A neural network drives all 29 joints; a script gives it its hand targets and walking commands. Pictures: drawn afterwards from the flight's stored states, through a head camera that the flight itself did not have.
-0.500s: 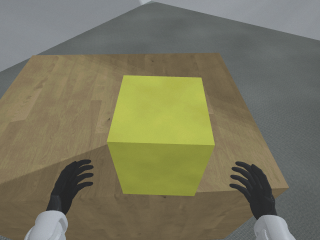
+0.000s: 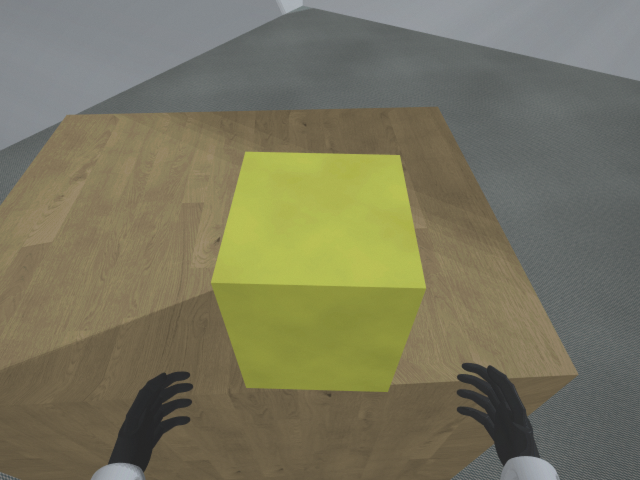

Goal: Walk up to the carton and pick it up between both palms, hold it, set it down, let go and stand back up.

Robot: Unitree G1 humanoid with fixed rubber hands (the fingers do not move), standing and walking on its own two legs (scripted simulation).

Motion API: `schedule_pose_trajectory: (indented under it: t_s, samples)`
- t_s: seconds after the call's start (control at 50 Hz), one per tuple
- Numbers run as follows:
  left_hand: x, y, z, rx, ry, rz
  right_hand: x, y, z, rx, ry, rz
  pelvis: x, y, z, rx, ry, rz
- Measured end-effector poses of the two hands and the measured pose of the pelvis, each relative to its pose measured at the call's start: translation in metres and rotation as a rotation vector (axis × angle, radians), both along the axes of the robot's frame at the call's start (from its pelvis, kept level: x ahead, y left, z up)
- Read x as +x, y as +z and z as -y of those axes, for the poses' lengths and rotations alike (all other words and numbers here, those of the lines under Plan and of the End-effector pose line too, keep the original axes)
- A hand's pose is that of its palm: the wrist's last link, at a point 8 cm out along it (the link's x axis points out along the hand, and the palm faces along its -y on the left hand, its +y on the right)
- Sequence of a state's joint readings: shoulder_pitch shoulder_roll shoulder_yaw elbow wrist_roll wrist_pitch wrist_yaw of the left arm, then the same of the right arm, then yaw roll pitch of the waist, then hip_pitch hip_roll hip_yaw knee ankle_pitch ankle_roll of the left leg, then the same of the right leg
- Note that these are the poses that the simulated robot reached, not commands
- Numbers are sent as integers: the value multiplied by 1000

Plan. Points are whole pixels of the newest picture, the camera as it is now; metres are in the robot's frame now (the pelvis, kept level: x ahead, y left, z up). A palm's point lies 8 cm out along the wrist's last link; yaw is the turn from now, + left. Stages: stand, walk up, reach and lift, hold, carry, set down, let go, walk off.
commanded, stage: set down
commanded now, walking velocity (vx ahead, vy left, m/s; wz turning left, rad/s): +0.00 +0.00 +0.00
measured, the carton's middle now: (319, 276) +0.36 +0.03 +0.06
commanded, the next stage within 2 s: let go in 0.78 s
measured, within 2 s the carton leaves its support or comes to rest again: neither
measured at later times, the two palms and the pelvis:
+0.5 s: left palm (137, 448) +0.16 +0.23 +0.00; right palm (506, 460) +0.17 -0.20 -0.06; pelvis -0.01 -0.01 +0.00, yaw +1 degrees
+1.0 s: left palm (144, 444) +0.16 +0.23 +0.00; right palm (524, 474) +0.16 -0.23 -0.07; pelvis -0.03 -0.03 -0.01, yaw +5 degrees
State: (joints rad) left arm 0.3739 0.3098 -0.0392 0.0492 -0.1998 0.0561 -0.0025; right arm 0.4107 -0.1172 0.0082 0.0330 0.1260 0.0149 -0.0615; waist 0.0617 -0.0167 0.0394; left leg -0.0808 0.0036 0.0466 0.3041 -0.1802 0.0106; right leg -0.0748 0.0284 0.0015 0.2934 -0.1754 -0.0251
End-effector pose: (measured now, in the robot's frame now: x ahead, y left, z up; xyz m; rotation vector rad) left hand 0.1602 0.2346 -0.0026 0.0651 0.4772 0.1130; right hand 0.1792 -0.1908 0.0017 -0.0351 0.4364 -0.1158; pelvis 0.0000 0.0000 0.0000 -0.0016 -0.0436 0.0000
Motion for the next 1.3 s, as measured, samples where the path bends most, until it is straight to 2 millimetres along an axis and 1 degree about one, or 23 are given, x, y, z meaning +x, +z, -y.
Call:
schedule_pose_trajectory:
  t_s: [0.1,0.24,0.38,0.64,0.82,0.9,1.08,1.2,1.3]
  samples:
    - [0,0,1,12,3,-2,2,-16,2,-8,19,-49,6,0,1,-2,8,9]
    - [0,1,1,36,-8,-7,-6,-35,8,-24,32,-102,7,0,3,-2,17,12]
    - [0,1,1,47,-11,-5,-11,-52,12,-39,54,-142,1,0,5,1,19,13]
    - [0,0,3,47,19,1,-2,-65,16,-74,105,-176,-13,-2,13,6,39,50]
    - [2,3,6,68,47,-34,-12,-82,28,-111,152,-274,-26,-4,21,12,77,80]
    - [3,4,8,73,65,-52,-16,-82,33,-116,168,-287,-30,-5,25,18,86,86]
    - [3,5,10,87,80,-64,-20,-71,44,-134,167,-265,-36,-6,28,23,84,104]
    - [3,5,8,97,59,-64,-30,-70,47,-139,155,-275,-38,-7,23,21,77,114]
    - [2,4,6,95,33,-59,-40,-72,43,-133,145,-285,-40,-8,15,17,67,119]
